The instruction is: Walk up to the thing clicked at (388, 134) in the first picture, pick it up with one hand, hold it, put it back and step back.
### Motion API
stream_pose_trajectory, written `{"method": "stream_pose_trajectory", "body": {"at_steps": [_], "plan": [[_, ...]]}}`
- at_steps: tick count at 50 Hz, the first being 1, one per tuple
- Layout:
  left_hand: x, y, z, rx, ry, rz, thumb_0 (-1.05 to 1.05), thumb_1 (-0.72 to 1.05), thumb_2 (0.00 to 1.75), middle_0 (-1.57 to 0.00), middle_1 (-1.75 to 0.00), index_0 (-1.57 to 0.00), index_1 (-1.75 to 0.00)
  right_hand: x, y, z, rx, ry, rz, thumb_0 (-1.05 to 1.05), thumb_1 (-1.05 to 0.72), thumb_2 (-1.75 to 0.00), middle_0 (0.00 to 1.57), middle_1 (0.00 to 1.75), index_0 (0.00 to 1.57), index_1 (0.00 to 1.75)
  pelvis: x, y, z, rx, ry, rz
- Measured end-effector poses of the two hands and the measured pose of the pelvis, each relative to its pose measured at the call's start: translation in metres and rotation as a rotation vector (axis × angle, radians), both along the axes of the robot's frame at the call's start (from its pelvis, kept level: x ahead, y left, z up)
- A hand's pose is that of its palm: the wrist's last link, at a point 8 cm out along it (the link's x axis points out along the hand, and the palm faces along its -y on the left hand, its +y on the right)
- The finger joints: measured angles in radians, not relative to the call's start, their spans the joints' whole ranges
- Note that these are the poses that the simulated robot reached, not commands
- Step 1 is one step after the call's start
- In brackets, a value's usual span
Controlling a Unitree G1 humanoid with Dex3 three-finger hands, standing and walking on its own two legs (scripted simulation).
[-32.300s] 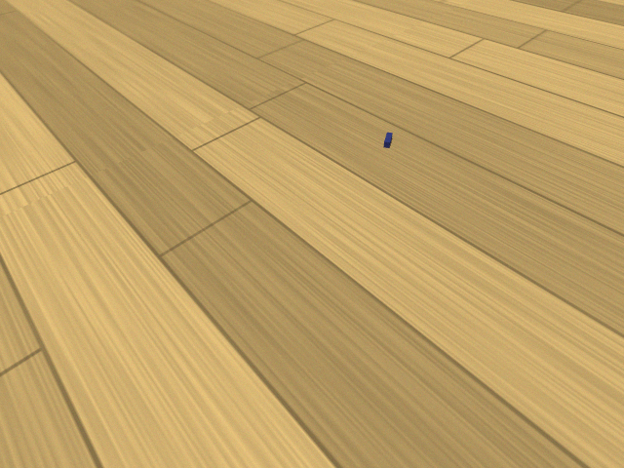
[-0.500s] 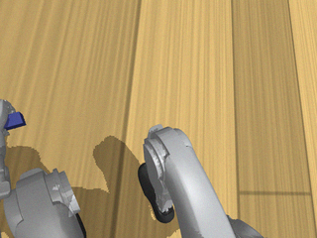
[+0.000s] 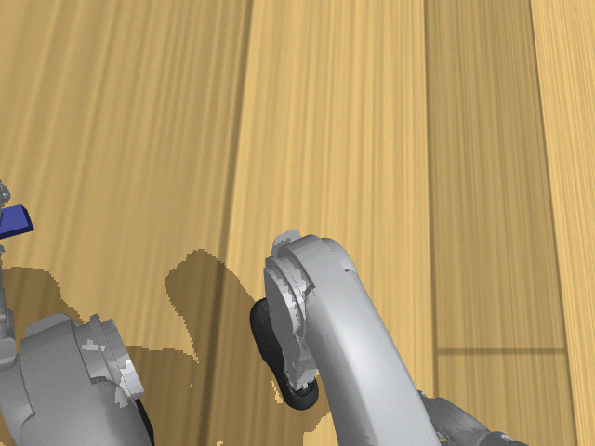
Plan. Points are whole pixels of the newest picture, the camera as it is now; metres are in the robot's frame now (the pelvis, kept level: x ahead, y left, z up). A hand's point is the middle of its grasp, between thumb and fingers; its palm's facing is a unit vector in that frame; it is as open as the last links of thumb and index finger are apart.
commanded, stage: open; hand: left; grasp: from above
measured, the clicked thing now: out of the picture +0.45 +0.26 -0.29
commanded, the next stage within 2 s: withdraw in 0.76 s
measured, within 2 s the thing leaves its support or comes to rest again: neither
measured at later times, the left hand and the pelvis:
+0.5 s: hand out of the picture +0.43 +0.26 -0.25, palm faces -0.44 -0.11 -0.89, open 12.0 cm; pelvis +0.00 +0.00 +0.01, yaw +0 degrees
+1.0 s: hand out of the picture +0.43 +0.27 -0.26, palm faces -0.45 -0.15 -0.88, open 13.3 cm; pelvis +0.00 +0.00 +0.00, yaw +0 degrees
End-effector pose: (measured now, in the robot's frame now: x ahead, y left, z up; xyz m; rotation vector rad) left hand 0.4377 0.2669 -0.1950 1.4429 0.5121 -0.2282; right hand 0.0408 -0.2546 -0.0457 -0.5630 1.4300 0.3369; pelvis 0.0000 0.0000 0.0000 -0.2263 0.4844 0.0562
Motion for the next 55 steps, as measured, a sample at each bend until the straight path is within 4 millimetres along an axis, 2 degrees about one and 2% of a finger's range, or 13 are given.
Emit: {"method": "stream_pose_trajectory", "body": {"at_steps": [19, 34, 42, 48, 52, 55], "plan": [[-0.009, -0.001, -0.003, 0.000, 0.015, -0.034, 0.00, -0.07, 0.63, -0.66, -0.65, -0.50, -0.59, -0.006, 0.002, 0.006, -0.011, 0.012, 0.006, 0.01, -0.91, -0.90, 0.20, 0.30, 0.20, 0.30, -0.003, 0.000, 0.004, -0.005, -0.009, 0.000], [0.006, -0.004, -0.007, 0.004, -0.004, -0.006, 0.00, -0.31, 0.83, -0.34, -0.73, -0.28, -0.77, -0.005, 0.002, 0.010, -0.012, 0.023, 0.003, 0.00, -0.91, -0.90, 0.20, 0.29, 0.20, 0.30, 0.000, 0.001, 0.005, -0.014, 0.006, -0.002], [0.001, 0.005, -0.009, 0.007, 0.026, 0.019, 0.00, -0.38, 0.89, -0.27, -0.77, -0.22, -0.82, -0.007, 0.006, 0.005, 0.013, 0.032, -0.004, 0.00, -0.90, -0.90, 0.20, 0.29, 0.20, 0.30, 0.000, 0.001, 0.004, -0.010, 0.003, -0.001], [-0.003, 0.004, -0.007, -0.016, 0.029, 0.007, 0.00, -0.38, 0.89, -0.25, -0.81, -0.21, -0.84, -0.007, 0.008, 0.003, 0.018, 0.028, -0.002, 0.01, -0.91, -0.90, 0.20, 0.29, 0.20, 0.30, -0.001, 0.000, 0.004, -0.007, -0.003, 0.001], [0.001, 0.004, 0.000, -0.023, -0.030, 0.012, 0.00, -0.36, 0.87, -0.25, -0.83, -0.24, -0.85, -0.007, 0.007, 0.004, 0.014, 0.018, -0.004, 0.00, -0.91, -0.90, 0.20, 0.29, 0.20, 0.30, -0.001, 0.000, 0.005, -0.006, -0.007, 0.002], [0.010, 0.005, 0.015, -0.010, -0.104, 0.025, 0.00, -0.35, 0.86, -0.25, -0.84, -0.25, -0.84, -0.006, 0.005, 0.006, 0.016, 0.008, -0.021, 0.01, -0.91, -0.90, 0.20, 0.29, 0.20, 0.30, -0.001, -0.001, 0.006, -0.003, 0.001, 0.003]]}}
